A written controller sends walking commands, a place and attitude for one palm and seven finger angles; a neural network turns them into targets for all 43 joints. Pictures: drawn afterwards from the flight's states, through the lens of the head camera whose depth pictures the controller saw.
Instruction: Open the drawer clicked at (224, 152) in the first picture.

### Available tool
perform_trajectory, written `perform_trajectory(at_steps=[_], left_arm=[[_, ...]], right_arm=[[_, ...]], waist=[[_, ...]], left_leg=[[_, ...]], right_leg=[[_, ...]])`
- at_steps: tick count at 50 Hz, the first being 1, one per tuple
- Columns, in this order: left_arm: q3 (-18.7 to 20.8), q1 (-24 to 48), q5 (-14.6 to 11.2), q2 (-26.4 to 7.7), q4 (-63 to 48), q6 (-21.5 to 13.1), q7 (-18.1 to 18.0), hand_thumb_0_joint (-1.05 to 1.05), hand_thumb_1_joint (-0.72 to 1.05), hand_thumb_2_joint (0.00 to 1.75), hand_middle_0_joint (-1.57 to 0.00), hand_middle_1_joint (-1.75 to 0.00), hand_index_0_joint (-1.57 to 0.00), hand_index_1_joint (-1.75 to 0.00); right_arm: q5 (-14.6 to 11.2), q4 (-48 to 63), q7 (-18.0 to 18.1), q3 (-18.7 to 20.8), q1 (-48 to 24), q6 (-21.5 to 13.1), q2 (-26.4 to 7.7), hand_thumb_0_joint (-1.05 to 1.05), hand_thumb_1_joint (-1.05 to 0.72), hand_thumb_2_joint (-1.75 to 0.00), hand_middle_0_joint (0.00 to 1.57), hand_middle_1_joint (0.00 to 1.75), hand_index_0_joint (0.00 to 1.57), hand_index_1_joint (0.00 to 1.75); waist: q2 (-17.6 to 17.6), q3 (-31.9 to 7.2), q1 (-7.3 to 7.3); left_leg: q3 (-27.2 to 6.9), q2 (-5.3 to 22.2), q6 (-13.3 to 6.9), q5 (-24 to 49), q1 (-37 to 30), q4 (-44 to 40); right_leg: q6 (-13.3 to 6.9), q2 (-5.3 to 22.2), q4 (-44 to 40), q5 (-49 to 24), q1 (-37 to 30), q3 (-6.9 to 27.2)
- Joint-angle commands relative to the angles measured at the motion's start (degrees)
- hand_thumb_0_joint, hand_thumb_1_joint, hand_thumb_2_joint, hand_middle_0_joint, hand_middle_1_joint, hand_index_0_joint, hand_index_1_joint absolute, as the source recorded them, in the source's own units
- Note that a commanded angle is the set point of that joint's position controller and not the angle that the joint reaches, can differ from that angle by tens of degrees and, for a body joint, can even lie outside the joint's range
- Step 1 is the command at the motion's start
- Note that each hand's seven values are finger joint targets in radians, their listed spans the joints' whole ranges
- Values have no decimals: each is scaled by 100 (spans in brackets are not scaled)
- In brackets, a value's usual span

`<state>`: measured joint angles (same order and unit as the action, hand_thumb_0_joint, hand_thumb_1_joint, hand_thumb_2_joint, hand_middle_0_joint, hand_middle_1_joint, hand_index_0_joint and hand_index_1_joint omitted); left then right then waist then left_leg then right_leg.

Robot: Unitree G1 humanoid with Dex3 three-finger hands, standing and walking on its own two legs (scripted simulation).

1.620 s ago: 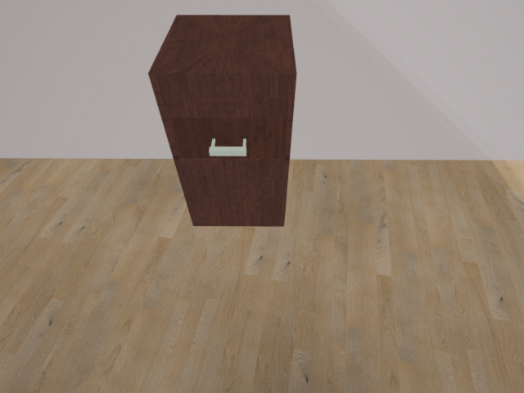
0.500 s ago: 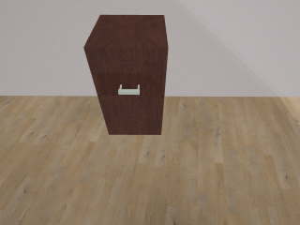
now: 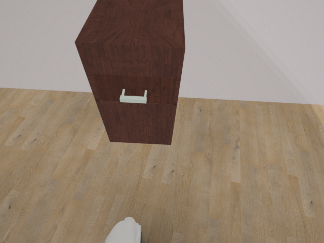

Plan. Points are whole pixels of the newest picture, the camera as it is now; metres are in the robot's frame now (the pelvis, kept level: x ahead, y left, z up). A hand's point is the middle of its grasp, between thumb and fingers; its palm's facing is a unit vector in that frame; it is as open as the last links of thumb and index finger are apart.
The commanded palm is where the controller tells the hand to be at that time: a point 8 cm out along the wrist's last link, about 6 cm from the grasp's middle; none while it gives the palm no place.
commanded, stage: take the last steps up to it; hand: left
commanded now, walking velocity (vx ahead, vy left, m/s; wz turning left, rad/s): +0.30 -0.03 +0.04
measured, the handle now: (134, 95) +0.75 +0.20 -0.23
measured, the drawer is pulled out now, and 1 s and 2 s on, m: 0.00 0.00 0.00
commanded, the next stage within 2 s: come to a stop and stand still in 0.38 s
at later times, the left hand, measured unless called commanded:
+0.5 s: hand (121, 204) +0.23 +0.14 -0.16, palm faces +0.08 -0.97 -0.22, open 7.3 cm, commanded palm none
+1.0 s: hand (131, 179) +0.31 +0.12 -0.15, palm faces +0.10 -0.94 -0.32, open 7.4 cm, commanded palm none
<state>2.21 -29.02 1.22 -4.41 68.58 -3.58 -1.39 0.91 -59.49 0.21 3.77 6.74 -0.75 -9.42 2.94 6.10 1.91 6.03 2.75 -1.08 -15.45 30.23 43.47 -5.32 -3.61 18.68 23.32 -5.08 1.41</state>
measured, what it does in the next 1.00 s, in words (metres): walks ahead: left foot, then right foot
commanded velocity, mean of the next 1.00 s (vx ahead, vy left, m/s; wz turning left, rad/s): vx -0.04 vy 0.04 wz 0.02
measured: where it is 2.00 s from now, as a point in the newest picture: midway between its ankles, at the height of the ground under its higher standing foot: (169, 236)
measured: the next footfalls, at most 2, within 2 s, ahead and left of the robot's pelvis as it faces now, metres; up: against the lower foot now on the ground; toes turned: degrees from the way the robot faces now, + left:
left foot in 0.06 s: +0.18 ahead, +0.13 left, +0.00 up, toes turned +5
right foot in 0.36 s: +0.22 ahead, -0.15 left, +0.00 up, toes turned -3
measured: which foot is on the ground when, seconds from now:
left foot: up 0.00-0.04, down 0.06-0.36, up 0.38-0.60, down 0.62-0.86, up 0.88-1.00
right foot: down 0.00-0.06, up 0.08-0.34, down 0.36-0.66, up 0.68-0.84, down 0.86-1.00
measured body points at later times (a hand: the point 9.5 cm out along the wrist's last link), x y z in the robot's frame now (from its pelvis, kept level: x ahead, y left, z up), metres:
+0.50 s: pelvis +0.18 -0.05 +0.00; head +0.20 -0.06 +0.45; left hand +0.23 +0.19 -0.14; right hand +0.19 -0.29 -0.16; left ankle +0.15 +0.09 -0.67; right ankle +0.18 -0.15 -0.73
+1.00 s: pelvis +0.24 -0.09 +0.00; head +0.29 -0.12 +0.45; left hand +0.30 +0.17 -0.13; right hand +0.32 -0.34 -0.17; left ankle +0.19 +0.06 -0.65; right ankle +0.25 -0.17 -0.73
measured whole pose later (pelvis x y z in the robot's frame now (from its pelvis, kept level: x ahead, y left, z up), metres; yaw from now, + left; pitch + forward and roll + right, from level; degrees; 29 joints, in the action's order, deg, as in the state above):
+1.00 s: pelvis +0.24 -0.09 +0.00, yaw +2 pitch +0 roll +3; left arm 3.6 -9.1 1.0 -10.3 56.3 1.2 -1.8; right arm 0.9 -57.7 1.6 4.8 7.5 4.9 -13.3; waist -2.0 6.3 0.3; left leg -2.4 -1.9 1.4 -27.8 23.9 62.6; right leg -3.3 0.5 33.4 17.1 16.0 -1.2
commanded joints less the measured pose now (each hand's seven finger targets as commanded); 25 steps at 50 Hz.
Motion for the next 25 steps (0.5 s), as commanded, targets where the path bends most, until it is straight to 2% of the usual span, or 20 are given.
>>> perform_trajectory(at_steps=[1, 2, 3, 4, 5, 6, 7, 8, 10, 12, 14, 16, 17, 18, 19, 20, 21, 22, 24, 25], left_arm=[[159, 8, -25, -949, -212, -122, -39, 0, 90, 90, -20, -30, -20, -30], [152, -78, -65, -798, -317, -116, 1, 0, 90, 90, -20, -30, -20, -30], [63, -217, -138, -536, -496, -130, 66, 0, 90, 90, -20, -30, -20, -30], [77, 193, -74, -726, -685, -77, 66, 0, 90, 90, -20, -30, -20, -30], [82, 495, 6, -625, -880, -52, 99, 0, 90, 90, -20, -30, -20, -30], [108, 643, 67, -574, -884, -8, 114, 0, 90, 90, -20, -30, -20, -30], [122, 558, 84, -553, -896, 77, 152, 0, 90, 90, -20, -30, -20, -30], [125, 453, 89, -492, -922, 152, 193, 0, 90, 90, -20, -30, -20, -30], [112, 239, 46, -427, -945, 230, 248, 0, 90, 90, -20, -30, -20, -30], [94, 385, 45, -425, -989, 234, 259, 0, 90, 90, -20, -30, -20, -30], [119, 442, 67, -531, -1013, 207, 259, 0, 90, 90, -20, -30, -20, -30], [199, 296, 80, -790, -971, 204, 235, 0, 90, 90, -20, -30, -20, -30], [255, 134, 101, -1051, -952, 178, 197, 0, 90, 90, -20, -30, -20, -30], [344, -20, 118, -1537, -952, 140, 121, 0, 90, 90, -20, -30, -20, -30], [369, 8, 76, -1839, -1047, 149, 50, 0, 90, 90, -20, -30, -20, -30], [380, 464, 61, -1820, -1164, 181, 50, 0, 90, 90, -20, -30, -20, -30], [377, 883, 57, -1752, -1257, 129, 38, 0, 90, 90, -20, -30, -20, -30], [301, 1139, 73, -1466, -1308, 96, 32, 0, 90, 90, -20, -30, -20, -30], [252, 1209, 65, -1229, -1217, 34, 41, 0, 90, 90, -20, -30, -20, -30], [217, 1171, 57, -1131, -1162, 2, 44, 0, 90, 90, -20, -30, -20, -30]], right_arm=[[20, -48, 95, 21, 1281, -235, -287, 0, -90, -90, 20, 30, 20, 30], [96, -251, 171, 141, 2106, -262, -762, 0, -90, -90, 20, 30, 20, 30], [156, -333, 194, 225, 2688, -284, -1243, 0, -90, -90, 20, 30, 20, 30], [67, -255, 189, 231, 2442, -202, -1345, 0, -90, -90, 20, 30, 20, 30], [80, -63, 182, 246, 1857, -179, -1388, 0, -90, -90, 20, 30, 20, 30], [99, 35, 157, 146, 1383, -194, -946, 0, -90, -90, 20, 30, 20, 30], [126, 153, 164, 54, 1027, -212, -738, 0, -90, -90, 20, 30, 20, 30], [140, 218, 168, 14, 811, -246, -665, 0, -90, -90, 20, 30, 20, 30], [145, 238, 160, 31, 607, -283, -743, 0, -90, -90, 20, 30, 20, 30], [128, 245, 133, 78, 688, -251, -846, 0, -90, -90, 20, 30, 20, 30], [127, 279, 102, 162, 713, -165, -927, 0, -90, -90, 20, 30, 20, 30], [121, 284, 74, 162, 702, -70, -844, 0, -90, -90, 20, 30, 20, 30], [99, 306, 54, 129, 680, -30, -687, 0, -90, -90, 20, 30, 20, 30], [52, 437, -5, 36, 654, 3, -275, 0, -90, -90, 20, 30, 20, 30], [52, 622, -68, 52, 435, 20, -309, 0, -90, -90, 20, 30, 20, 30], [86, 632, -92, 94, 369, 11, -400, 0, -90, -90, 20, 30, 20, 30], [92, 504, -89, 80, 645, -7, -351, 0, -90, -90, 20, 30, 20, 30], [100, 402, -81, 93, 728, -4, -397, 0, -90, -90, 20, 30, 20, 30], [67, 303, -84, 28, 901, -23, -174, 0, -90, -90, 20, 30, 20, 30], [47, 244, -56, -40, 943, -45, -62, 0, -90, -90, 20, 30, 20, 30]], waist=[[-68, -501, -880], [-816, -1099, -1162], [-2048, -1706, -1113], [-1286, -1275, -1023], [-836, -278, -810], [-748, 213, -556], [-1020, 428, -304], [-1048, 457, -133], [-1265, -34, 87], [-1103, -376, 35], [-814, -489, 26], [-462, -455, 165], [217, -323, 304], [1722, -132, 437], [1743, -118, 491], [978, 24, 254], [986, 25, -21], [729, 68, -138], [649, -91, -257], [531, -99, -256]], left_leg=[[180, -370, -333, 743, -2775, -1139], [-1296, 685, -813, 717, -4107, -1328], [-3471, 2363, -1606, 1057, -4712, -2179], [-4178, 2666, -1861, -179, -3744, -2830], [-4215, 2680, -1949, -1405, -2667, -3187], [-3541, 2225, -1488, -2113, -1500, -3423], [-3027, 1951, -1175, -2144, -766, -3543], [-2382, 1707, -976, -1769, -394, -3507], [-1496, 1286, -785, -980, -313, -3308], [-1138, 1031, -736, -1058, -363, -3139], [-1108, 928, -645, -1664, -243, -2869], [-1007, 669, -436, -2147, 81, -2240], [-678, 221, -231, -2216, 364, -1350], [-24, -440, 33, -2004, 1016, 272], [-293, -229, -23, -1887, 1002, 1508], [-503, -71, -35, -1562, 965, 1996], [-593, 122, -2, -1283, 799, 2109], [-641, 222, 20, -955, 648, 1950], [-408, 196, 43, -702, 75, 1101], [-255, 87, 99, -678, -119, 481]], right_leg=[[-163, 1115, 1562, -5428, 1447, 158], [73, 708, 3007, -3860, 2613, -45], [273, 75, 5213, 490, 3561, -421], [216, 315, 5986, 956, 3756, 166], [314, 584, 6149, 822, 4204, 55], [311, 769, 6004, 456, 4128, 84], [331, 928, 5646, 279, 3850, 61], [362, 1038, 5096, 179, 3509, -3], [431, 1008, 3989, -55, 2791, -294], [548, 789, 3008, -382, 2214, -682], [610, 558, 2364, -617, 1686, -964], [626, 492, 1658, -527, 1023, -896], [555, 785, 868, 318, 932, -356], [117, 1987, -474, 1814, 984, 1591], [-400, 2868, -1429, 2630, 1354, 2864], [-600, 2840, -1398, 2285, 1695, 2666], [-605, 2707, -1232, 2345, 1986, 2566], [-462, 2424, -1002, 1373, 2053, 1877], [-395, 2011, -657, -883, 1862, 673], [-379, 1905, -345, -2649, 1625, 300]])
